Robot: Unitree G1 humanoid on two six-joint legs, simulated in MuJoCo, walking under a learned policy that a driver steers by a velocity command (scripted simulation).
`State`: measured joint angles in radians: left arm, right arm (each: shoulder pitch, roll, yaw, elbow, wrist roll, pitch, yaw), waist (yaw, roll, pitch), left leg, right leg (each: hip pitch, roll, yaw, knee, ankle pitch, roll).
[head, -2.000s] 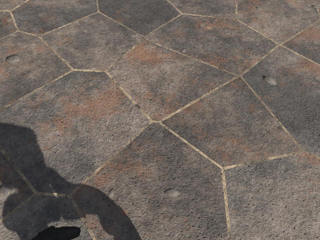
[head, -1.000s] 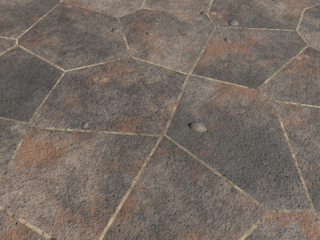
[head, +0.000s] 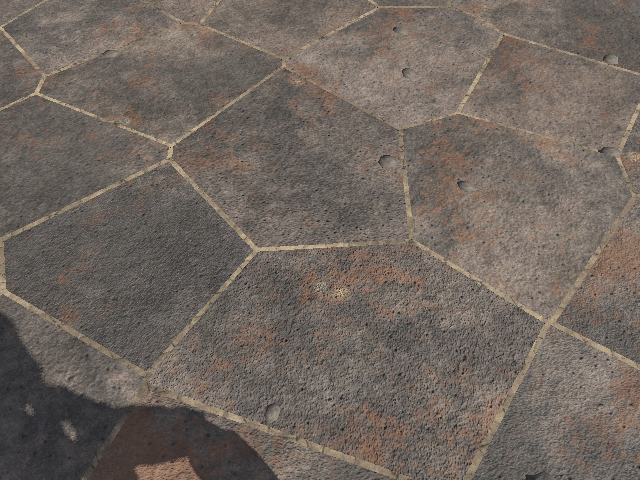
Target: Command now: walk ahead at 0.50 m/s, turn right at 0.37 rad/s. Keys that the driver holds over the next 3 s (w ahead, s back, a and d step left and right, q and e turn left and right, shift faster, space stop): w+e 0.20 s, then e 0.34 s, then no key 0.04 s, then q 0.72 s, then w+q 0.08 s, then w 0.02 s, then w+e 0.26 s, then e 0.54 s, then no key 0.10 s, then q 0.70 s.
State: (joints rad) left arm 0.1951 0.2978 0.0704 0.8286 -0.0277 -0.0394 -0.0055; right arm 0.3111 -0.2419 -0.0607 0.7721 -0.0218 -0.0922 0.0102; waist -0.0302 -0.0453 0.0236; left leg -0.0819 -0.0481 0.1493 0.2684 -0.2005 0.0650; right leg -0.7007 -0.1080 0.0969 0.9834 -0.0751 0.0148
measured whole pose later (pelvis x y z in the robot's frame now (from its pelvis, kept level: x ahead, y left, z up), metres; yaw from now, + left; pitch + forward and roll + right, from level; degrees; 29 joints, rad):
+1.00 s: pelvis +0.34 -0.07 -0.02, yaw -15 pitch +2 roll -1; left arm 0.18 0.26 0.06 0.74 0.01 0.03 0.03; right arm 0.13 -0.28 -0.06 0.68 0.02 0.01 -0.01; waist 0.01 0.04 0.03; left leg -0.43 -0.06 -0.15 0.59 -0.19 0.00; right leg -0.22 0.08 0.02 0.55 -0.37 -0.05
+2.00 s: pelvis +0.52 -0.09 -0.01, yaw -12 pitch +3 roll +1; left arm 0.20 0.29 0.06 0.64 0.00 -0.02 -0.01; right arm 0.18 -0.32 -0.06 0.71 -0.01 -0.02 -0.02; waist 0.00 0.03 0.04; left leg -0.51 0.00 -0.03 1.16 -0.46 -0.04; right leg -0.41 0.05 0.04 0.50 -0.15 -0.06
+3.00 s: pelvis +0.60 -0.04 -0.02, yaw -5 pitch +1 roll -1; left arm 0.17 0.30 0.08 0.68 -0.02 0.02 0.03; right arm 0.17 -0.31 -0.08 0.58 0.03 0.06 0.03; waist 0.01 -0.02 0.06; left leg -0.33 0.02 0.02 0.63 -0.28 0.00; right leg -0.26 -0.10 -0.12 0.60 -0.35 0.05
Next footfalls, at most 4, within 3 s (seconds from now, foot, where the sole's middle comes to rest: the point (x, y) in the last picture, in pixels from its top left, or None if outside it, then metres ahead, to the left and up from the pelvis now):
0.26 right None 0.31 -0.15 -0.78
0.72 left None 0.48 0.01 -0.78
1.34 left None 0.44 0.08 -0.78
1.86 right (411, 430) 0.60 -0.20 -0.78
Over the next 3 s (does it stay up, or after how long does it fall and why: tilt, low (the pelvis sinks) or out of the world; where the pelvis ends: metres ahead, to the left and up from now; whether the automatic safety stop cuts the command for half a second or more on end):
stays up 0.60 -0.04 -0.02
